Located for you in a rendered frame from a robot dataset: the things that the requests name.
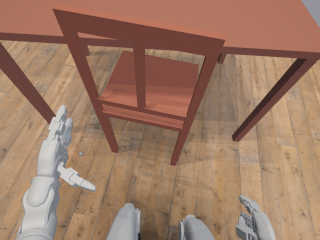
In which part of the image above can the table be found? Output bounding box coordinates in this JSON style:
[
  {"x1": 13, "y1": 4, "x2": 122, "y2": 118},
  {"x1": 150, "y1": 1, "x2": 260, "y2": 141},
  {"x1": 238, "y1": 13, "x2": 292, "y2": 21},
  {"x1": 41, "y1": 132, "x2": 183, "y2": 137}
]
[{"x1": 0, "y1": 0, "x2": 320, "y2": 142}]

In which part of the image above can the robot right shin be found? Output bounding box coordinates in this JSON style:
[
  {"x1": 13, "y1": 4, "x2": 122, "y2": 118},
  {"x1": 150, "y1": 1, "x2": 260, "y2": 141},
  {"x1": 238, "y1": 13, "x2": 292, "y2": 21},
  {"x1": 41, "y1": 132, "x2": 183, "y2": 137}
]
[{"x1": 185, "y1": 215, "x2": 195, "y2": 219}]

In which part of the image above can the left robot hand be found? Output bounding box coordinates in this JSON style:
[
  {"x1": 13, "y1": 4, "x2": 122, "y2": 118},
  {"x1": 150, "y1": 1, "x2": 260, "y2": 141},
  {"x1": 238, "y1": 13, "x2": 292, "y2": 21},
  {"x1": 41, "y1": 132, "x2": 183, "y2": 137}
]
[{"x1": 36, "y1": 105, "x2": 97, "y2": 192}]

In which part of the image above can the robot left forearm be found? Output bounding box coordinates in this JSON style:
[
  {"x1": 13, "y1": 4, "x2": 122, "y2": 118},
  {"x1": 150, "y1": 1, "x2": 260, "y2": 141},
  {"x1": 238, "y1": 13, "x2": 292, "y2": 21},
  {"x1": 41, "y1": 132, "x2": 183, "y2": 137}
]
[{"x1": 15, "y1": 175, "x2": 61, "y2": 240}]

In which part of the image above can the chair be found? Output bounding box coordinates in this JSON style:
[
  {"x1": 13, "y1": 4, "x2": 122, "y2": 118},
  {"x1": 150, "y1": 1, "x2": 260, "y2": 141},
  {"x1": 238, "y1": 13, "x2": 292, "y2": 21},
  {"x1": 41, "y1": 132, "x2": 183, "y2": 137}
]
[{"x1": 52, "y1": 4, "x2": 226, "y2": 166}]

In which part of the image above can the right robot thigh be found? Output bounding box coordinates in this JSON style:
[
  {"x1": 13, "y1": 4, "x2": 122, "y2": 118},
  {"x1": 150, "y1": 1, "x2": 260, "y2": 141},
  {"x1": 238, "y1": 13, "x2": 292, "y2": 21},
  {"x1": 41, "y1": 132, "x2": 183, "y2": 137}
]
[{"x1": 178, "y1": 218, "x2": 215, "y2": 240}]

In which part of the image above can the right robot hand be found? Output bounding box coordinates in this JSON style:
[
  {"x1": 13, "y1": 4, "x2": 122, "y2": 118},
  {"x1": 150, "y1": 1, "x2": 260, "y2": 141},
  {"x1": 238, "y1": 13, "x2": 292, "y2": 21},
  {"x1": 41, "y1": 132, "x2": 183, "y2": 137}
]
[{"x1": 236, "y1": 195, "x2": 276, "y2": 240}]

